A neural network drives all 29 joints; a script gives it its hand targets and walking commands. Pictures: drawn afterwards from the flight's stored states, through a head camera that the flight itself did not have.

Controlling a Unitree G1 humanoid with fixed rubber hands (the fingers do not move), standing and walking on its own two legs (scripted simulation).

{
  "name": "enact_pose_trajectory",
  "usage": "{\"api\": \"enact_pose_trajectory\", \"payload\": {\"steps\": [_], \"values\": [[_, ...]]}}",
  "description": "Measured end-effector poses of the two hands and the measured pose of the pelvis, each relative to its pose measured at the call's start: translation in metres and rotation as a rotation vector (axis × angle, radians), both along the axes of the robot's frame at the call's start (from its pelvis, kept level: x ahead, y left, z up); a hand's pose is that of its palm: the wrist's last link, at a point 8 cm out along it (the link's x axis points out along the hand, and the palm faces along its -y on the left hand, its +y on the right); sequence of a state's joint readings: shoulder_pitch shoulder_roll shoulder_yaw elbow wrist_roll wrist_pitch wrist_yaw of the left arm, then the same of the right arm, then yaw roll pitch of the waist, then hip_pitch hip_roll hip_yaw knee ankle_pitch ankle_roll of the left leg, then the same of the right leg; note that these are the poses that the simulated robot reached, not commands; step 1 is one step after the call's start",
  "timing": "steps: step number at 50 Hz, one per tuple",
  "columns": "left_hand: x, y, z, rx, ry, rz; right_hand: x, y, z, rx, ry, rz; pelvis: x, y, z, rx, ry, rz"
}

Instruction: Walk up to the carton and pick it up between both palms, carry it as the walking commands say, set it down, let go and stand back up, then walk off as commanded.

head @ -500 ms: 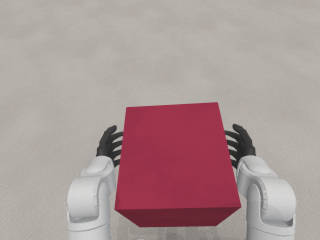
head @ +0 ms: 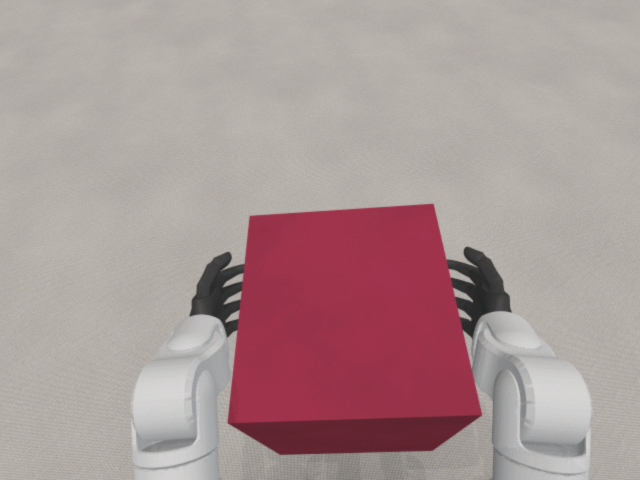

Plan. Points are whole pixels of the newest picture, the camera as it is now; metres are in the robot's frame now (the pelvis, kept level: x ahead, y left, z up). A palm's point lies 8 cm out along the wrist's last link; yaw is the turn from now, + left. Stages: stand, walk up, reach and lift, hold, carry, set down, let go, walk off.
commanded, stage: carry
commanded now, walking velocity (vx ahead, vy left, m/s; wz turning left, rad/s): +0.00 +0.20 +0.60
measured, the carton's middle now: (348, 343) +0.28 +0.00 +0.03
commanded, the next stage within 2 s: none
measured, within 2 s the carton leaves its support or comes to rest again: neither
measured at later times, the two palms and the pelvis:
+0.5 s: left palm (3, 383) +0.21 +0.34 +0.09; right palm (286, 306) +0.30 +0.07 +0.09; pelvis -0.01 +0.12 +0.00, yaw +17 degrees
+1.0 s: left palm out of the picture +0.10 +0.53 +0.09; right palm (82, 340) +0.26 +0.28 +0.09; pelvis -0.05 +0.26 +0.00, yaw +32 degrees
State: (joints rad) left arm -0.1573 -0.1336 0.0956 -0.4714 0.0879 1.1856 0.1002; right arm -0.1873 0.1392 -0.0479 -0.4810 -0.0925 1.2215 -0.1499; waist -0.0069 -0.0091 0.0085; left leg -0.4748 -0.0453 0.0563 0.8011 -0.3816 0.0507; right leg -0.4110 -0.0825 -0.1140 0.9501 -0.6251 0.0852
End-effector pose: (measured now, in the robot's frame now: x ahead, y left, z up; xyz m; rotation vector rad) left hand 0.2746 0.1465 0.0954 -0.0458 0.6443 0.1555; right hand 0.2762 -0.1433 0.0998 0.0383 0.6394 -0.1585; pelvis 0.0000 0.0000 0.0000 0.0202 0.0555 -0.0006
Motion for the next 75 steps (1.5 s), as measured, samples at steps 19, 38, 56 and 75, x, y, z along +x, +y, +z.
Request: {"api": "enact_pose_trajectory", "payload": {"steps": [19,38,56,75], "values": [[-0.054,0.169,-0.005,0.004,0.024,0.261,0.021,0.179,-0.007,0.0,0.022,0.264,-0.004,0.103,0.0,-0.009,0.008,0.263],[-0.125,0.307,0.001,0.032,0.007,0.47,0.006,0.34,-0.007,0.024,0.001,0.476,-0.027,0.201,-0.003,0.001,0.021,0.496],[-0.216,0.417,0.008,0.04,0.011,0.648,-0.041,0.476,-0.004,0.028,0.004,0.659,-0.066,0.287,0.003,0.002,-0.002,0.667],[-0.357,0.537,-0.004,0.025,0.0,0.852,-0.139,0.638,-0.009,0.01,-0.009,0.863,-0.146,0.386,-0.005,-0.033,-0.018,0.851]]}}
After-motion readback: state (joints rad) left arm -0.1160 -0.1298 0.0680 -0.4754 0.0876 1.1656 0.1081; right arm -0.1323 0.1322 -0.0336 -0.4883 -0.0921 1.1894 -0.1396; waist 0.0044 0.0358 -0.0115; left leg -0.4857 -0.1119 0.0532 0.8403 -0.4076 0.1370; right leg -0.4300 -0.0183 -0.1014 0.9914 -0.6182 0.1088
